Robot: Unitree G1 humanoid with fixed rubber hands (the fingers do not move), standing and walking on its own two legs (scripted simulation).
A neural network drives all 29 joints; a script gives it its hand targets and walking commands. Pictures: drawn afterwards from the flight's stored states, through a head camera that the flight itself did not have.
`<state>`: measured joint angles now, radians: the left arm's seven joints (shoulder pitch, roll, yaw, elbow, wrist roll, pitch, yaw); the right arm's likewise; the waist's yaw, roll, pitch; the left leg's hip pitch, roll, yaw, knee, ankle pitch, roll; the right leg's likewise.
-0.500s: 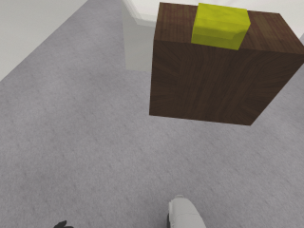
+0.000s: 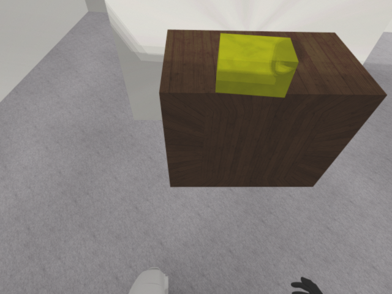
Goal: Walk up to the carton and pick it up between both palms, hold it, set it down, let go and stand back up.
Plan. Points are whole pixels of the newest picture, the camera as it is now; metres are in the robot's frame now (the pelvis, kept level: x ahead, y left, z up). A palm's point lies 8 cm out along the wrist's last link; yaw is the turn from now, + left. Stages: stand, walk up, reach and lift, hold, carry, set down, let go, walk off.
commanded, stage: walk up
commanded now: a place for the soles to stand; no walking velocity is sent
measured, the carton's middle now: (252, 65) +0.85 -0.16 +0.00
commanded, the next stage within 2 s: none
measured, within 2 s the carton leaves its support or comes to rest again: neither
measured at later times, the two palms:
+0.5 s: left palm (134, 198) +0.34 +0.19 -0.11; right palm out of the picture +0.13 -0.29 -0.12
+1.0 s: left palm (150, 191) +0.39 +0.16 -0.14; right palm (330, 181) +0.43 -0.36 -0.10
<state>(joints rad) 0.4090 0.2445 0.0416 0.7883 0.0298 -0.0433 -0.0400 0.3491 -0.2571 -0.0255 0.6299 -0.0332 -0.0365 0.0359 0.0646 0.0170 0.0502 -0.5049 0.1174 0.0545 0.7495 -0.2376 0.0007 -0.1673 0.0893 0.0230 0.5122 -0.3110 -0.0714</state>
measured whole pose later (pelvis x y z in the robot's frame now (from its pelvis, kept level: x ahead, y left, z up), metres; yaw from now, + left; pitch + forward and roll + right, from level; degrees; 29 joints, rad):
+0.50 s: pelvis +0.20 -0.04 -0.01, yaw -7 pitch -3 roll +2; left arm 0.26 0.24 0.05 0.73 0.04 -0.01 -0.09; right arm 0.54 -0.27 -0.02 0.76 -0.04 -0.06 -0.01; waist -0.07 -0.02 0.07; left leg -0.04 0.12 0.17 0.51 -0.40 -0.02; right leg -0.45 -0.09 -0.04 0.65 -0.17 -0.01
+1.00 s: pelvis +0.37 -0.10 -0.01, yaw -5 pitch -2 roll +0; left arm 0.42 0.28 0.01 0.80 0.03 0.03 -0.02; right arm 0.36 -0.23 -0.02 0.61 -0.04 -0.03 -0.01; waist 0.03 -0.04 0.07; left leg -0.39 0.02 0.05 0.65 -0.22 0.04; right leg -0.31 0.01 -0.06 0.92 -0.54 0.00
